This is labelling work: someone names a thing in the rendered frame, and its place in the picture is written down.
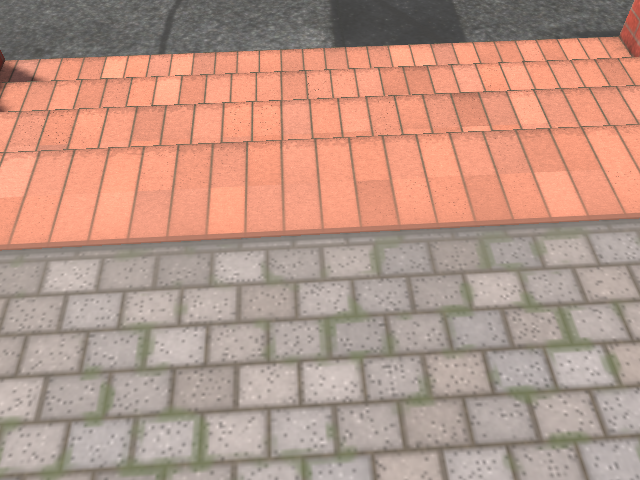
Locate stairs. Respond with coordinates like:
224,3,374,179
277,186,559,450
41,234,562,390
0,36,640,152

